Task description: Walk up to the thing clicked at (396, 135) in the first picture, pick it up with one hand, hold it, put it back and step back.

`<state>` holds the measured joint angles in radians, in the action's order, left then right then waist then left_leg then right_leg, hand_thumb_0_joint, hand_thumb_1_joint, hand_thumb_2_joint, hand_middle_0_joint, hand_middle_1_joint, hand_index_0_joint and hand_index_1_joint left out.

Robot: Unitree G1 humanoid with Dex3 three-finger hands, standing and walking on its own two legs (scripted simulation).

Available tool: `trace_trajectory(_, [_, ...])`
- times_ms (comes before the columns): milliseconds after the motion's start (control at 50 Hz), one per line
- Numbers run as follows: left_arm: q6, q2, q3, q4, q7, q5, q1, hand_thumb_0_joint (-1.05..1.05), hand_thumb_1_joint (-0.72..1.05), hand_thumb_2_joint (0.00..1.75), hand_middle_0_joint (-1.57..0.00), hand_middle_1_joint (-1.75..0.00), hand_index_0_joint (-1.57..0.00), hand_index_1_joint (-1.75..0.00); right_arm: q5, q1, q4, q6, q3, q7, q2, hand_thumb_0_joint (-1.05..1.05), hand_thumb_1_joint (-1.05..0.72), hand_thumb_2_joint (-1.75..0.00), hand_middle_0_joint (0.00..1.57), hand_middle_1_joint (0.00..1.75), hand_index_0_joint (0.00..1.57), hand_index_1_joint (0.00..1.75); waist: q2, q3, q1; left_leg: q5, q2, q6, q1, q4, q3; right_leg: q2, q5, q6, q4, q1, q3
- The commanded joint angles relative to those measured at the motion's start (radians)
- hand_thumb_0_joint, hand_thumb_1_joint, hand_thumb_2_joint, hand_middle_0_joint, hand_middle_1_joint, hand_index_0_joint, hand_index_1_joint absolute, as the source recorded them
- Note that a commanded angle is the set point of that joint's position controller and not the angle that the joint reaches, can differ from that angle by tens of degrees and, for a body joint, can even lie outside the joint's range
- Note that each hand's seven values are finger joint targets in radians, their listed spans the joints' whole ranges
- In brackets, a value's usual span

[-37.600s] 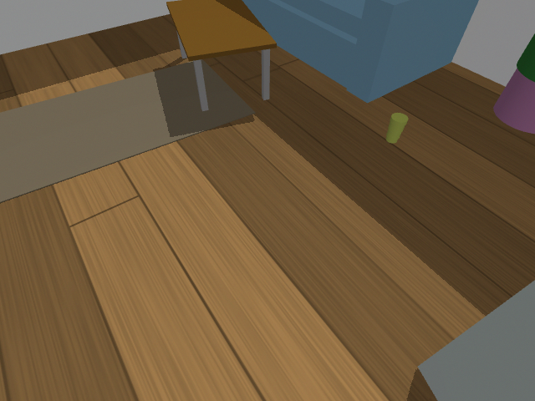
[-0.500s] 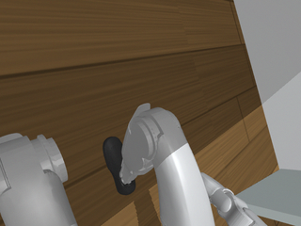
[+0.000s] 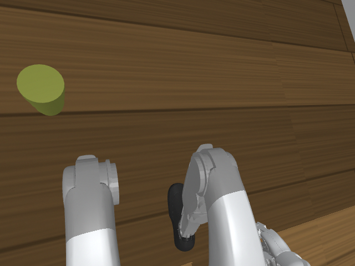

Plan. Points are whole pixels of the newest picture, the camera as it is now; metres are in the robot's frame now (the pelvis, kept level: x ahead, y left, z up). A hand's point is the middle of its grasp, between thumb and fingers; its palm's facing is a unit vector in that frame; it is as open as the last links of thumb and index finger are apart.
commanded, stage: home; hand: left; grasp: from the side
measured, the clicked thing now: (46, 95) +0.49 +0.27 -0.26
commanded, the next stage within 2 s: none
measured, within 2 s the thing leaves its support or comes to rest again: neither
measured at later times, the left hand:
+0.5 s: hand out of the picture +0.30 +0.32 +0.10, palm faces +0.29 -0.83 -0.47, open 17.3 cm
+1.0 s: hand out of the picture +0.25 +0.21 +0.29, palm faces +0.27 -0.91 -0.33, open 17.4 cm
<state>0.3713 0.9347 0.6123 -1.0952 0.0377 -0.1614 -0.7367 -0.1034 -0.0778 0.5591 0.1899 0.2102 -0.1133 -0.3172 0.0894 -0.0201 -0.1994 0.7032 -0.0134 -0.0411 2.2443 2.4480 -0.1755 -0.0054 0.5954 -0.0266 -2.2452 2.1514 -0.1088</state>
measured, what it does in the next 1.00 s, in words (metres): rises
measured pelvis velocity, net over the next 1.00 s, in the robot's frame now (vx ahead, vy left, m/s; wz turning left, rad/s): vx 0.09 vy -0.01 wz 0.17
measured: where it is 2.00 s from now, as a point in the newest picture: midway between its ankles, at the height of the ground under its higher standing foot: (142, 243)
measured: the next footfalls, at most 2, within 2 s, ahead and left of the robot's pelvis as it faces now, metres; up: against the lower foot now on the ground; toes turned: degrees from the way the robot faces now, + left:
none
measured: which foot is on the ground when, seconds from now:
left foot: down 0.00-1.00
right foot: down 0.00-1.00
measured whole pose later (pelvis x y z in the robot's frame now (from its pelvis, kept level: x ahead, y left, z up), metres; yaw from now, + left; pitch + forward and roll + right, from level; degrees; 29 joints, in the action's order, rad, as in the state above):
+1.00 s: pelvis +0.09 -0.01 +0.37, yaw +10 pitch +13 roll -2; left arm -0.25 0.23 0.02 -0.12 -0.19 0.02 0.36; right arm 0.04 -0.29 0.49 -0.02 0.03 0.17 -0.21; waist -0.03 0.16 -0.06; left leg 0.53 0.03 0.01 0.78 1.08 -0.05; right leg -0.01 0.47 -0.02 -1.01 0.77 -0.04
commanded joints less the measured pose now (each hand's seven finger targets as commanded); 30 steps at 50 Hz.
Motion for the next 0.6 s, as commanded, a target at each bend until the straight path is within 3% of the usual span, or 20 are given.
trace_trajectory(0, [-0.051, 0.074, -0.104, 0.306, -0.01, 0.032, -0.065, 0.0, -0.48, 0.1, -0.06, -0.07, -0.06, -0.07, 0.052, -0.155, -0.011, 0.008, -0.186, 0.022, -0.276, 0.0, -0.9, -0.9, 0.2, 0.3, 0.2, 0.3, -0.522, 0.646, 0.038, -0.131, 0.04, 0.056, -0.633, -0.52, 0.007, 0.023, -0.07, 0.069, 0.183, -0.139, -0.06])
trace_trajectory(40, [-0.096, 0.096, -0.083, 0.412, -0.021, 0.037, 0.017, 0.0, -0.53, 0.07, -0.06, -0.06, -0.05, -0.06, 0.075, -0.157, -0.022, 0.008, -0.225, 0.029, -0.261, 0.0, -0.9, -0.9, 0.2, 0.3, 0.2, 0.3, -0.46, 0.73, 0.088, -0.13, 0.029, 0.044, -0.645, -0.536, 0.037, 0.023, -0.066, 0.068, 0.237, -0.209, -0.025])
trace_trajectory(100, [-0.158, -0.007, -0.142, 0.49, -0.025, 0.056, 0.135, 0.0, -0.5, 0.09, -0.06, -0.06, -0.06, -0.06, 0.105, -0.14, -0.052, 0.006, -0.253, 0.042, -0.236, 0.0, -0.9, -0.9, 0.2, 0.3, 0.2, 0.3, -0.352, 0.731, 0.089, -0.069, 0.025, 0.029, -0.654, -0.609, 0.023, 0.021, -0.038, 0.065, 0.311, -0.259, -0.009])
trace_trajectory(120, [-0.17, 0.02, -0.136, 0.602, -0.036, 0.064, 0.104, 0.0, -0.5, 0.08, -0.06, -0.06, -0.06, -0.06, 0.115, -0.139, -0.064, 0.003, -0.259, 0.052, -0.228, 0.0, -0.9, -0.9, 0.2, 0.3, 0.2, 0.3, -0.325, 0.74, 0.095, -0.02, 0.023, 0.019, -0.64, -0.633, 0.033, 0.022, -0.012, 0.062, 0.35, -0.305, 0.0])
trace_trajectory(160, [-0.201, 0.031, -0.12, 0.687, -0.055, 0.069, 0.186, 0.0, -0.5, 0.09, -0.06, -0.06, -0.06, -0.06, 0.125, -0.134, -0.084, -0.004, -0.266, 0.071, -0.206, 0.0, -0.9, -0.9, 0.2, 0.3, 0.2, 0.3, -0.295, 0.789, 0.126, 0.004, 0.021, 0.014, -0.681, -0.685, 0.05, 0.022, 0.007, 0.057, 0.414, -0.408, 0.018])
trace_trajectory(180, [-0.215, 0.017, -0.133, 0.728, -0.061, 0.074, 0.209, 0.0, -0.46, 0.11, -0.06, -0.07, -0.06, -0.07, 0.13, -0.122, -0.095, -0.01, -0.269, 0.082, -0.201, 0.0, -0.9, -0.9, 0.2, 0.3, 0.2, 0.3, -0.283, 0.787, 0.127, 0.042, 0.02, 0.01, -0.693, -0.718, 0.049, 0.022, 0.03, 0.053, 0.443, -0.435, 0.022])
trace_trajectory(200, [-0.229, -0.002, -0.14, 0.771, -0.072, 0.08, 0.23, 0.0, -0.44, 0.12, -0.06, -0.07, -0.06, -0.07, 0.136, -0.118, -0.108, -0.018, -0.269, 0.092, -0.188, 0.0, -0.9, -0.9, 0.2, 0.3, 0.2, 0.3, -0.274, 0.796, 0.132, 0.052, 0.02, 0.008, -0.709, -0.743, 0.06, 0.023, 0.036, 0.052, 0.476, -0.479, 0.029])
trace_trajectory(220, [-0.251, -0.087, -0.178, 0.713, -0.076, 0.088, 0.346, 0.0, -0.47, 0.1, -0.06, -0.07, -0.06, -0.07, 0.143, -0.1, -0.125, -0.028, -0.266, 0.103, -0.175, 0.0, -0.9, -0.9, 0.2, 0.3, 0.2, 0.3, -0.251, 0.752, 0.127, 0.058, 0.021, 0.009, -0.729, -0.775, 0.056, 0.02, 0.04, 0.051, 0.505, -0.487, 0.031])
trace_trajectory(240, [-0.257, -0.056, -0.167, 0.801, -0.089, 0.09, 0.286, 0.0, -0.49, 0.09, -0.06, -0.06, -0.06, -0.06, 0.142, -0.106, -0.113, -0.036, -0.265, 0.114, -0.169, 0.0, -0.9, -0.9, 0.2, 0.3, 0.2, 0.3, -0.272, 0.761, 0.135, 0.039, 0.026, 0.011, -0.77, -0.79, 0.059, 0.02, 0.024, 0.053, 0.523, -0.501, 0.038])
trace_trajectory(260, [-0.269, -0.08, -0.174, 0.8, -0.098, 0.091, 0.337, 0.0, -0.48, 0.1, -0.06, -0.07, -0.06, -0.07, 0.145, -0.105, -0.13, -0.045, -0.266, 0.125, -0.159, 0.0, -0.9, -0.9, 0.2, 0.3, 0.2, 0.3, -0.291, 0.777, 0.137, 0.014, 0.024, 0.014, -0.805, -0.818, 0.067, 0.016, 0.012, 0.054, 0.549, -0.55, 0.042])
trace_trajectory(280, [-0.275, -0.056, -0.161, 0.861, -0.11, 0.096, 0.332, 0.0, -0.47, 0.1, -0.06, -0.07, -0.06, -0.07, 0.147, -0.114, -0.13, -0.053, -0.266, 0.135, -0.152, 0.0, -0.9, -0.9, 0.2, 0.3, 0.2, 0.3, -0.29, 0.801, 0.146, -0.019, 0.025, 0.014, -0.84, -0.835, 0.079, 0.015, -0.005, 0.054, 0.579, -0.605, 0.05])
trace_trajectory(300, [-0.294, -0.11, -0.181, 0.787, -0.117, 0.096, 0.415, 0.0, -0.53, 0.07, -0.05, -0.06, -0.05, -0.06, 0.149, -0.101, -0.136, -0.061, -0.265, 0.145, -0.144, 0.0, -0.9, -0.9, 0.2, 0.3, 0.2, 0.3, -0.267, 0.771, 0.144, -0.046, 0.025, 0.017, -0.87, -0.859, 0.08, 0.013, -0.018, 0.055, 0.608, -0.616, 0.053])
trace_trajectory(320, [-0.295, -0.095, -0.182, 0.867, -0.126, 0.099, 0.363, 0.0, -0.52, 0.07, -0.06, -0.06, -0.05, -0.06, 0.148, -0.109, -0.131, -0.068, -0.264, 0.152, -0.136, 0.0, -0.9, -0.9, 0.2, 0.3, 0.2, 0.3, -0.282, 0.76, 0.141, -0.058, 0.027, 0.018, -0.892, -0.878, 0.085, 0.012, -0.024, 0.055, 0.63, -0.638, 0.055])
trace_trajectory(360, [-0.312, -0.17, -0.212, 0.824, -0.137, 0.107, 0.445, 0.0, -0.54, 0.06, -0.05, -0.06, -0.05, -0.06, 0.147, -0.104, -0.129, -0.087, -0.262, 0.17, -0.115, 0.0, -0.9, -0.9, 0.2, 0.3, 0.2, 0.3, -0.272, 0.729, 0.139, -0.107, 0.026, 0.019, -0.942, -0.91, 0.101, 0.012, -0.054, 0.056, 0.683, -0.701, 0.063])
trace_trajectory(380, [-0.315, -0.164, -0.208, 0.878, -0.146, 0.113, 0.429, 0.0, -0.55, 0.06, -0.05, -0.05, -0.05, -0.05, 0.148, -0.119, -0.126, -0.097, -0.264, 0.178, -0.109, 0.0, -0.9, -0.9, 0.2, 0.3, 0.2, 0.3, -0.257, 0.744, 0.14, -0.138, 0.022, 0.017, -0.962, -0.919, 0.117, 0.012, -0.076, 0.055, 0.717, -0.757, 0.066])
trace_trajectory(440, [-0.351, -0.304, -0.285, 0.774, -0.154, 0.125, 0.574, 0.0, -0.61, 0.02, -0.04, -0.04, -0.04, -0.04, 0.146, -0.119, -0.127, -0.125, -0.257, 0.193, -0.085, 0.0, -0.9, -0.9, 0.2, 0.3, 0.2, 0.3, -0.204, 0.679, 0.127, -0.242, 0.017, 0.012, -0.997, -0.961, 0.144, 0.01, -0.168, 0.053, 0.805, -0.887, 0.071])
trace_trajectory(460, [-0.354, -0.277, -0.268, 0.839, -0.161, 0.129, 0.55, 0.0, -0.6, 0.03, -0.05, -0.05, -0.04, -0.05, 0.146, -0.134, -0.125, -0.132, -0.262, 0.198, -0.084, 0.0, -0.9, -0.9, 0.2, 0.3, 0.2, 0.3, -0.201, 0.698, 0.139, -0.279, 0.017, 0.012, -1.03, -0.974, 0.15, 0.008, -0.209, 0.051, 0.836, -0.944, 0.077])
trace_trajectory(500, [-0.38, -0.347, -0.316, 0.769, -0.163, 0.132, 0.64, 0.0, -0.61, 0.01, -0.04, -0.04, -0.04, -0.04, 0.149, -0.13, -0.129, -0.145, -0.259, 0.204, -0.077, 0.0, -0.9, -0.9, 0.2, 0.3, 0.2, 0.3, -0.178, 0.644, 0.137, -0.324, 0.018, 0.014, -1.076, -1.03, 0.15, 0.008, -0.246, 0.051, 0.888, -1.0, 0.075])
trace_trajectory(520, [-0.386, -0.33, -0.309, 0.829, -0.169, 0.137, 0.625, 0.0, -0.6, 0.03, -0.05, -0.05, -0.05, -0.05, 0.149, -0.136, -0.135, -0.151, -0.261, 0.207, -0.076, 0.0, -0.9, -0.9, 0.2, 0.3, 0.2, 0.3, -0.18, 0.656, 0.143, -0.33, 0.017, 0.012, -1.1, -1.054, 0.152, 0.006, -0.256, 0.048, 0.919, -1.052, 0.078])
trace_trajectory(580, [-0.418, -0.377, -0.34, 0.826, -0.186, 0.146, 0.698, 0.0, -0.59, 0.03, -0.05, -0.05, -0.05, -0.05, 0.153, -0.141, -0.139, -0.172, -0.254, 0.215, -0.06, 0.0, -0.9, -0.9, 0.2, 0.3, 0.2, 0.3, -0.143, 0.616, 0.148, -0.341, 0.018, 0.014, -1.174, -1.141, 0.154, 0.006, -0.27, 0.044, 1.008, -1.167, 0.08])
